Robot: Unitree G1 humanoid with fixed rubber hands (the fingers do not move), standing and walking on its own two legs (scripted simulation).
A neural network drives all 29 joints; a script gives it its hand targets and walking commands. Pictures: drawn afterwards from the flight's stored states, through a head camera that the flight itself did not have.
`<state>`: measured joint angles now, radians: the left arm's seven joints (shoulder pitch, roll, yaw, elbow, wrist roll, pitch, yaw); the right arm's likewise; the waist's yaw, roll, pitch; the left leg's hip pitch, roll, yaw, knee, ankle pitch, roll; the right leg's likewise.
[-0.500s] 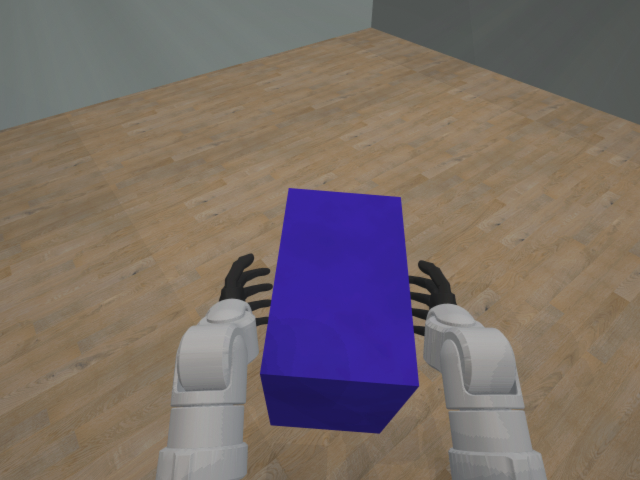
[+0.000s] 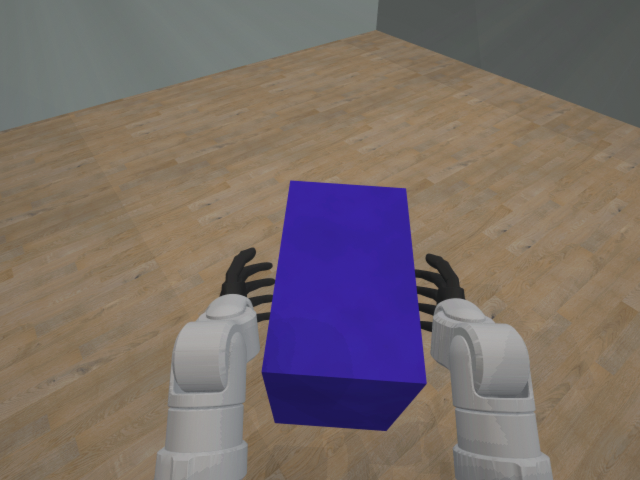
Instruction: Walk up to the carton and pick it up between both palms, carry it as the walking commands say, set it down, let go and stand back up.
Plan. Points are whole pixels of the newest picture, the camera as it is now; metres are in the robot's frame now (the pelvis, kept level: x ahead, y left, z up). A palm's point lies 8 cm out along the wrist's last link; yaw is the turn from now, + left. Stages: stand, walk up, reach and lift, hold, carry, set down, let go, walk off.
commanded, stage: carry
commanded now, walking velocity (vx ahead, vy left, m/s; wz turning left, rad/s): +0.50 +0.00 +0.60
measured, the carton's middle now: (339, 308) +0.35 +0.00 +0.03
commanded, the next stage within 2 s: none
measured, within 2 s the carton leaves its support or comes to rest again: neither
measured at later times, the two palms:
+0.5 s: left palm (201, 266) +0.38 +0.19 +0.09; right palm (386, 262) +0.38 -0.06 +0.09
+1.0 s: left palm (196, 281) +0.33 +0.17 +0.12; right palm (403, 278) +0.33 -0.07 +0.12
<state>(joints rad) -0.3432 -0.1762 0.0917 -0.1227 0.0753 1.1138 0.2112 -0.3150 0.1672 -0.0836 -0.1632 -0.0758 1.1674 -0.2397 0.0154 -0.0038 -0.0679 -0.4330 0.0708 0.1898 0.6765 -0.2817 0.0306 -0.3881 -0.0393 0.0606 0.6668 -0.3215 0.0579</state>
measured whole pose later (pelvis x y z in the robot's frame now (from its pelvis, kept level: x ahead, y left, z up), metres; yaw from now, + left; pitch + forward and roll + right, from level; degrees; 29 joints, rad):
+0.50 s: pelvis +0.07 +0.05 +0.00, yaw +1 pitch +8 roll -1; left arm -0.34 -0.18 0.08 -0.25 0.06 1.14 0.23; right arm -0.31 0.17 -0.07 -0.28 -0.08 1.19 -0.24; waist 0.02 -0.02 -0.05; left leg -0.43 0.00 0.19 0.64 -0.36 0.10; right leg -0.37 -0.08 0.06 0.60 -0.34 0.11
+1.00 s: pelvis +0.03 +0.04 +0.01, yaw +2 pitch +5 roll -1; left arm -0.34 -0.18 0.07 -0.25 0.07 1.15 0.22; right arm -0.31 0.17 -0.06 -0.28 -0.08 1.19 -0.24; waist 0.02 -0.02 -0.07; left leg -0.41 0.00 0.19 0.61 -0.29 0.10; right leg -0.36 -0.08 0.06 0.59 -0.32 0.10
